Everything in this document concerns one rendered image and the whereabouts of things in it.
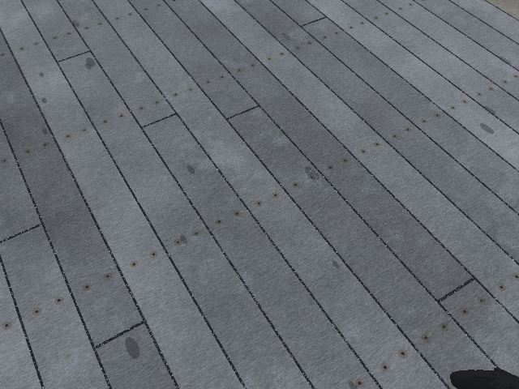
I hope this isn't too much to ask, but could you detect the right robot hand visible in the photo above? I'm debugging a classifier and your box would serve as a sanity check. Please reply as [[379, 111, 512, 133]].
[[450, 367, 519, 389]]

